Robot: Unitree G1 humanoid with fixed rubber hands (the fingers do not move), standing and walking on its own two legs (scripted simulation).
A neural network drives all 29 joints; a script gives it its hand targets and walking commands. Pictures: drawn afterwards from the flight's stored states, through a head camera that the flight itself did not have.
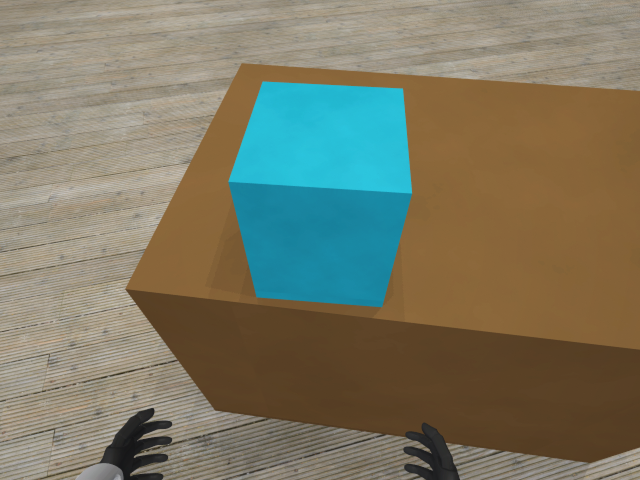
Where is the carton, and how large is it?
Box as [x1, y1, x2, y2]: [228, 82, 411, 306]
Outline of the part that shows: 262,82 228,181 256,296 381,306 411,195 402,89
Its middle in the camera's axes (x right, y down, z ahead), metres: +0.01 -0.06 +0.58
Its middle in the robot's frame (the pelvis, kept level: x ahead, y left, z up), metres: +0.48 +0.00 +0.05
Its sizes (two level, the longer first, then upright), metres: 0.210 0.200 0.250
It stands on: a pedestal, 0.70 m high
